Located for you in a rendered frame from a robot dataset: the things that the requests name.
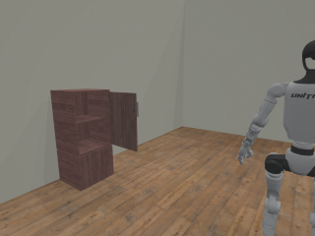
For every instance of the humanoid robot torso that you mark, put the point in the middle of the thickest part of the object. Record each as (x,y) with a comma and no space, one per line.
(299,123)

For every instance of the robot left shin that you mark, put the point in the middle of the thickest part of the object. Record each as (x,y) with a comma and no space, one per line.
(269,221)

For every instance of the robot left forearm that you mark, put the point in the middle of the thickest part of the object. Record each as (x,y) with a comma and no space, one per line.
(252,134)

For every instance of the robot left upper arm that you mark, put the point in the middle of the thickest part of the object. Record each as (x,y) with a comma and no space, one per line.
(268,104)

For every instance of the robot left hand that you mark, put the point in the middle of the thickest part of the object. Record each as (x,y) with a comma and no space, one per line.
(244,152)

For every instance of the cupboard door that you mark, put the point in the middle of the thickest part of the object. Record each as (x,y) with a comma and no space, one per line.
(123,119)

